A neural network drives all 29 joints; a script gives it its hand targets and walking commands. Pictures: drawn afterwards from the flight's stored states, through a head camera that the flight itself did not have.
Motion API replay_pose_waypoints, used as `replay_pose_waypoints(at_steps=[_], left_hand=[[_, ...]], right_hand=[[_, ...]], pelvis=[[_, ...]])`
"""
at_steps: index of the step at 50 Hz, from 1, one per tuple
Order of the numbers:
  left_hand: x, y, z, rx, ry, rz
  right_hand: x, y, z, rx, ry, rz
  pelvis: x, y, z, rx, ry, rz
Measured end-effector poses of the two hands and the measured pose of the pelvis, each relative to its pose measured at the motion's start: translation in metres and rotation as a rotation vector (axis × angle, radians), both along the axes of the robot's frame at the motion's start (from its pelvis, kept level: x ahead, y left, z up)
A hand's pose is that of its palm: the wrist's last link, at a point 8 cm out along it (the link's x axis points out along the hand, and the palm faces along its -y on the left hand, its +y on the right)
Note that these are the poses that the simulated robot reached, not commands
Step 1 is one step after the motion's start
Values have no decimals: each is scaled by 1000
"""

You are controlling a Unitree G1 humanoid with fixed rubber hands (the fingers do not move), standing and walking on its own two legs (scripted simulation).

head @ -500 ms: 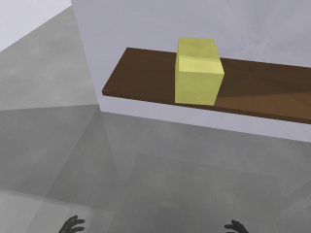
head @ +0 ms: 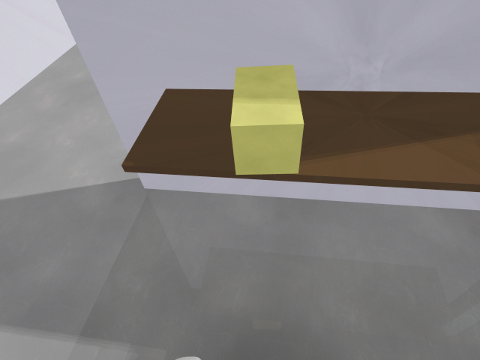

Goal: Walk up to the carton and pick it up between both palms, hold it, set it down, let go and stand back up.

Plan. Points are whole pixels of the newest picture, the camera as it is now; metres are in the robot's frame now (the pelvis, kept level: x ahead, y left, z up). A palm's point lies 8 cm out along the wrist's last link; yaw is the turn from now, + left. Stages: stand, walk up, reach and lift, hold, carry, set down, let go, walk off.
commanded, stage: walk up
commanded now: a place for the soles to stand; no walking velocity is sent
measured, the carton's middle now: (265, 117) +0.76 -0.08 -0.03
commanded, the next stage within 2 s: none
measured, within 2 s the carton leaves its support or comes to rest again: neither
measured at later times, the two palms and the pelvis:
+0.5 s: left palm (75, 347) +0.19 +0.31 -0.10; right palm (391, 314) +0.23 -0.27 -0.10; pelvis +0.12 +0.03 -0.01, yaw -1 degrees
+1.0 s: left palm (137, 282) +0.31 +0.22 -0.11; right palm (420, 288) +0.28 -0.35 -0.13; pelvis +0.23 -0.05 -0.02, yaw -3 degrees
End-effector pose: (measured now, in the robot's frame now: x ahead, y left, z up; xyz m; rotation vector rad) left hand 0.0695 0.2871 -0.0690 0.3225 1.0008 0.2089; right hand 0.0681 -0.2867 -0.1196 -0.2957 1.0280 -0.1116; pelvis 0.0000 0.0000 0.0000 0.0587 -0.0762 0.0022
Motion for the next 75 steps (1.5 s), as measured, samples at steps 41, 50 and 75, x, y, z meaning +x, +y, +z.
replay_pose_waypoints(at_steps=[41,50,75], left_hand=[[192,-16,-44,-117,44,-43],[242,-62,-38,-54,8,-64],[327,-30,-53,-62,54,-61]], right_hand=[[159,-17,20,-112,23,-40],[212,-65,-7,-60,-20,-62],[277,-34,6,-106,45,-93]], pelvis=[[186,0,-11,-47,14,-36],[227,-53,-23,-8,-1,-60],[308,-18,-20,-83,24,-85]])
